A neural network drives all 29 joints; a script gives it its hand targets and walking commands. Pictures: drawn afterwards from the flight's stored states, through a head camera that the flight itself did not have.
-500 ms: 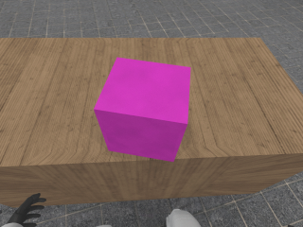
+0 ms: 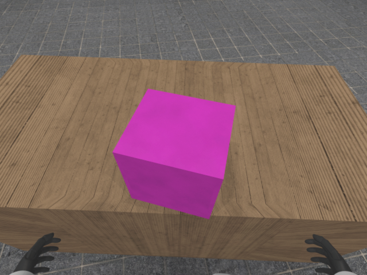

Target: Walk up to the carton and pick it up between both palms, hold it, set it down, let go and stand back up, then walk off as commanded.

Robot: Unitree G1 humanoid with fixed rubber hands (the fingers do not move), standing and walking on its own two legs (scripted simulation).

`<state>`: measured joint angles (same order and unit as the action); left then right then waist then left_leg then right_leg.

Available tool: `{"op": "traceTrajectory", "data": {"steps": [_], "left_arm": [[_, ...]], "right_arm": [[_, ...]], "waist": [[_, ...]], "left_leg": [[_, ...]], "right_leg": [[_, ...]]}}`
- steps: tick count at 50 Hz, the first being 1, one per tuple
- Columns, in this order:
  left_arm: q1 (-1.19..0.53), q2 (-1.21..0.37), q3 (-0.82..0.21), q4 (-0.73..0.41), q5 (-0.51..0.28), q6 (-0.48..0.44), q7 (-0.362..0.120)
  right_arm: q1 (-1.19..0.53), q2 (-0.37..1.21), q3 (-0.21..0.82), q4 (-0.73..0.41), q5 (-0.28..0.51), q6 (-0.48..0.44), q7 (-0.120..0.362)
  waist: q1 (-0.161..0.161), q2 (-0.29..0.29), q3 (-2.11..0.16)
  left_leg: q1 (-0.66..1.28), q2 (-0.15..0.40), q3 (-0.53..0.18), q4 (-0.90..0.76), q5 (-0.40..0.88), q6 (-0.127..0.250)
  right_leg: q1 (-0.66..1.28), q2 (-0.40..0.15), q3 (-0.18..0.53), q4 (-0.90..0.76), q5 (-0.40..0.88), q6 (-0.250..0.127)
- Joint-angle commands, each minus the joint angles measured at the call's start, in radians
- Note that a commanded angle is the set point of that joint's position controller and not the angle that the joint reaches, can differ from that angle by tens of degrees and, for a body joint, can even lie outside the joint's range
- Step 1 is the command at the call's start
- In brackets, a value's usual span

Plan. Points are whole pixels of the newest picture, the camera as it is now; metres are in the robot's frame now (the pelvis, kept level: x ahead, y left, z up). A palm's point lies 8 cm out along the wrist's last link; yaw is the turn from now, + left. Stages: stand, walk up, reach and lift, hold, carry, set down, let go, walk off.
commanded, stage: walk up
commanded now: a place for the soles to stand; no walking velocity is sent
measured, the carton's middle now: (179, 155) +0.39 +0.00 -0.01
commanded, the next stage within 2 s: reach and lift in 0.90 s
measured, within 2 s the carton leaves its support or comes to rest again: neither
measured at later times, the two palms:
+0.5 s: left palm out of the picture +0.12 +0.33 -0.07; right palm out of the picture +0.08 -0.33 -0.08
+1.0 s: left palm out of the picture +0.09 +0.33 -0.07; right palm (327, 272) +0.13 -0.32 -0.09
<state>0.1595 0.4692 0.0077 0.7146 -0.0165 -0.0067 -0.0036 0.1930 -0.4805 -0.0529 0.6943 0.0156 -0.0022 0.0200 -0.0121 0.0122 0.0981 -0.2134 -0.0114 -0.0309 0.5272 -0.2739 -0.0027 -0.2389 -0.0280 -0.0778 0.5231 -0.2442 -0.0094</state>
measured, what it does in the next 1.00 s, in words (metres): stands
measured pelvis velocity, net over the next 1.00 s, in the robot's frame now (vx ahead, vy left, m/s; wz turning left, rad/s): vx -0.01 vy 0.00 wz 0.04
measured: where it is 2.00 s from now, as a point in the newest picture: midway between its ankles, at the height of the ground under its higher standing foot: outside the picture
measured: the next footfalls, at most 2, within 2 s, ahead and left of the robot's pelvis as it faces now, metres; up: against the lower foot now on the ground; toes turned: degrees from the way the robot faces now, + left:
none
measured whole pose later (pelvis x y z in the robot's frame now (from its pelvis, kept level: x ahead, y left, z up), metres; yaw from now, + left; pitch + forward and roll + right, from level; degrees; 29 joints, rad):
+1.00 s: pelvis -0.01 +0.00 +0.00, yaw +2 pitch -1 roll +0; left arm 0.13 0.45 0.03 0.78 -0.01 0.14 0.02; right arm 0.07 -0.41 -0.12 0.98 -0.07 -0.09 0.04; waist 0.00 0.02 0.08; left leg -0.24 0.01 -0.02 0.49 -0.26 0.00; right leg -0.24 -0.02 -0.09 0.49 -0.28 -0.02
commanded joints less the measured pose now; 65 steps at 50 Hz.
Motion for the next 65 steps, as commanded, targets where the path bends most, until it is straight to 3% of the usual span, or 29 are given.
{"op": "traceTrajectory", "data": {"steps": [1,3,5,6,9,11,12,13,14,15,17,20,22,30,34,36,41,42,43,45,46,47,49,50,52,54,57,60,65], "left_arm": [[-0.048,0.187,0.060,-0.038,0.003,-0.020,0.015],[-0.058,0.179,0.056,-0.027,0.002,-0.019,0.013],[-0.049,0.200,0.058,-0.011,0.006,-0.020,0.008],[-0.066,0.198,0.061,-0.008,-0.007,-0.017,0.007],[-0.100,0.194,0.053,0.012,0.004,-0.020,0.007],[-0.079,0.175,0.053,0.010,-0.001,-0.019,0.002],[-0.083,0.187,0.058,0.031,0.001,-0.023,0.001],[-0.092,0.193,0.062,0.030,0.000,-0.026,0.004],[-0.065,0.198,0.066,0.043,0.011,-0.024,0.004],[-0.076,0.197,0.059,0.050,0.000,-0.023,0.005],[-0.083,0.182,0.062,0.054,0.004,-0.025,0.006],[-0.084,0.159,0.051,0.077,-0.004,-0.023,0.004],[-0.077,0.171,0.064,0.096,0.001,-0.019,0.006],[-0.072,0.141,0.061,0.125,0.006,-0.018,0.004],[-0.036,0.145,0.062,0.146,0.005,-0.023,0.006],[-0.044,0.156,0.067,0.141,0.010,-0.024,0.009],[-0.044,0.149,0.061,0.150,0.009,-0.021,0.007],[-0.040,0.141,0.060,0.148,0.003,-0.020,0.008],[-0.050,0.142,0.057,0.151,0.008,-0.022,0.005],[-0.036,0.166,0.069,0.142,0.009,-0.018,0.010],[-0.334,0.106,0.031,-0.161,0.003,0.161,0.028],[-0.300,0.073,0.033,-0.178,0.009,0.260,0.053],[-0.238,0.050,0.084,-0.244,0.039,0.314,0.043],[-0.225,0.067,0.112,-0.269,0.058,0.347,0.039],[-0.202,0.090,0.132,-0.307,0.101,0.401,0.025],[-0.176,0.107,0.132,-0.292,0.124,0.449,0.014],[-0.086,0.117,0.210,-0.287,0.146,0.456,-0.018],[-0.078,0.133,0.259,-0.305,0.142,0.429,-0.035],[-0.119,0.074,0.195,-0.340,0.079,0.376,-0.035]], "right_arm": [[0.014,-0.146,-0.034,0.009,0.003,0.004,-0.006],[-0.007,-0.139,-0.032,0.029,0.004,0.008,-0.002],[-0.030,-0.146,-0.031,0.028,-0.001,0.007,0.000],[-0.023,-0.146,-0.026,0.052,-0.002,0.007,-0.003],[-0.041,-0.156,-0.030,0.074,-0.008,0.008,0.004],[-0.056,-0.158,-0.030,0.092,-0.004,0.003,0.007],[-0.044,-0.146,-0.029,0.104,0.000,0.002,0.006],[-0.066,-0.146,-0.026,0.103,-0.001,-0.002,0.009],[-0.075,-0.140,-0.027,0.108,-0.004,-0.003,0.008],[-0.051,-0.131,-0.025,0.125,0.000,-0.004,0.008],[-0.055,-0.146,-0.021,0.126,-0.003,-0.008,0.008],[-0.050,-0.122,-0.022,0.148,-0.005,-0.013,0.006],[-0.074,-0.123,-0.022,0.154,0.004,-0.015,0.004],[-0.075,-0.140,-0.030,0.163,-0.010,-0.013,0.001],[-0.069,-0.103,-0.022,0.196,0.005,-0.021,-0.002],[-0.083,-0.129,-0.029,0.196,0.001,-0.014,-0.004],[-0.080,-0.128,-0.029,0.205,0.000,-0.013,-0.010],[-0.084,-0.117,-0.024,0.204,-0.001,-0.015,-0.008],[-0.084,-0.113,-0.025,0.215,0.001,-0.009,-0.007],[-0.093,-0.111,-0.024,0.206,-0.005,-0.005,-0.008],[-0.299,0.007,-0.127,0.237,-0.139,-0.182,0.013],[-0.271,-0.040,-0.169,0.246,-0.150,-0.186,0.039],[-0.236,-0.046,-0.178,0.197,-0.133,-0.197,0.040],[-0.234,-0.057,-0.153,0.213,-0.121,-0.205,0.037],[-0.186,-0.029,-0.126,0.214,-0.092,-0.217,0.029],[-0.159,-0.048,-0.123,0.118,-0.064,-0.198,0.018],[-0.118,-0.045,-0.112,0.068,-0.027,-0.183,-0.026],[-0.109,0.020,-0.063,0.015,-0.004,-0.175,-0.058],[-0.107,0.105,-0.019,-0.060,-0.001,-0.175,-0.055]], "waist": [[-0.016,-0.021,-0.188],[-0.008,-0.068,-0.141],[-0.013,-0.093,-0.151],[-0.012,-0.048,-0.122],[-0.010,-0.078,-0.078],[0.010,-0.017,-0.057],[0.012,-0.054,-0.057],[0.008,-0.019,-0.061],[0.021,-0.060,-0.101],[-0.002,-0.031,-0.089],[0.015,-0.049,-0.143],[0.010,0.036,-0.118],[0.018,-0.013,-0.091],[0.015,0.042,-0.086],[0.023,-0.018,-0.119],[0.028,0.013,-0.125],[0.008,-0.041,-0.108],[0.008,0.022,-0.103],[0.013,-0.051,-0.090],[0.019,-0.016,-0.099],[-0.034,0.015,-0.151],[-0.041,0.023,-0.075],[-0.010,0.001,-0.049],[0.012,-0.024,-0.074],[0.007,-0.058,-0.116],[-0.009,-0.085,-0.151],[0.020,-0.125,-0.146],[0.042,-0.116,-0.066],[0.024,-0.016,-0.039]], "left_leg": [[0.104,0.134,-0.102,-0.043,0.305,0.037],[0.082,0.118,-0.096,-0.067,0.224,0.035],[0.124,0.125,-0.106,-0.067,0.235,0.030],[0.075,0.121,-0.106,-0.086,0.237,0.026],[0.054,0.109,-0.112,-0.133,0.152,0.023],[0.023,0.128,-0.129,-0.160,0.097,0.038],[-0.015,0.120,-0.137,-0.180,0.084,0.040],[-0.028,0.111,-0.124,-0.173,0.105,0.026],[0.002,0.105,-0.113,-0.169,0.078,0.038],[0.008,0.098,-0.110,-0.162,0.065,0.030],[0.023,0.108,-0.118,-0.168,0.146,0.032],[-0.002,0.128,-0.155,-0.212,0.139,0.046],[-0.035,0.135,-0.167,-0.220,0.116,0.040],[-0.048,0.118,-0.152,-0.254,0.006,0.041],[-0.018,0.115,-0.135,-0.233,0.141,0.034],[-0.024,0.115,-0.140,-0.212,0.096,0.041],[0.021,0.115,-0.143,-0.182,0.171,0.045],[0.017,0.115,-0.140,-0.194,0.149,0.039],[0.006,0.114,-0.132,-0.196,0.113,0.032],[0.013,0.109,-0.136,-0.197,0.148,0.042],[-0.159,0.062,0.088,-0.118,-0.231,-0.025],[-0.295,0.090,0.080,-0.101,-0.321,0.021],[-0.341,0.076,0.126,-0.099,-0.195,0.027],[-0.208,0.054,0.122,-0.017,-0.029,-0.022],[0.028,0.030,0.120,0.074,0.124,-0.022],[-0.009,0.014,0.124,0.074,0.035,-0.009],[-0.001,-0.018,0.143,0.035,0.098,-0.004],[-0.046,-0.037,0.147,-0.015,0.096,0.015],[0.004,-0.034,0.161,-0.102,0.124,0.004]], "right_leg": [[0.060,-0.151,0.142,-0.091,0.299,-0.049],[0.039,-0.163,0.158,-0.129,0.184,-0.048],[-0.006,-0.175,0.162,-0.138,0.248,-0.049],[0.014,-0.153,0.129,-0.142,0.182,-0.040],[-0.030,-0.156,0.158,-0.187,0.048,-0.042],[-0.026,-0.144,0.143,-0.205,-0.053,-0.034],[0.027,-0.143,0.146,-0.200,-0.086,-0.031],[0.026,-0.142,0.142,-0.213,-0.058,-0.034],[0.053,-0.155,0.143,-0.218,-0.064,-0.028],[0.024,-0.174,0.177,-0.227,-0.082,-0.049],[0.090,-0.149,0.133,-0.198,0.025,-0.032],[0.085,-0.131,0.112,-0.166,0.033,-0.029],[0.104,-0.108,0.097,-0.181,-0.001,-0.016],[0.088,-0.108,0.102,-0.187,-0.020,-0.023],[0.131,-0.122,0.106,-0.201,0.035,-0.021],[0.121,-0.138,0.129,-0.208,0.020,-0.031],[0.079,-0.137,0.108,-0.206,0.074,-0.026],[0.067,-0.129,0.111,-0.204,0.038,-0.028],[0.053,-0.139,0.115,-0.224,0.015,-0.028],[0.077,-0.141,0.118,-0.207,0.051,-0.030],[0.113,0.073,-0.042,0.011,-0.221,-0.019],[0.206,0.069,-0.038,0.072,-0.224,-0.046],[0.277,0.067,-0.007,0.070,-0.061,-0.032],[0.152,0.037,0.018,0.012,-0.030,-0.048],[-0.013,0.025,0.023,-0.009,0.088,-0.016],[0.065,0.021,0.015,-0.028,0.013,-0.016],[0.221,0.004,0.063,-0.021,0.249,0.019],[0.241,-0.012,0.094,-0.072,0.243,0.040],[0.198,0.004,0.052,-0.104,0.302,0.021]]}}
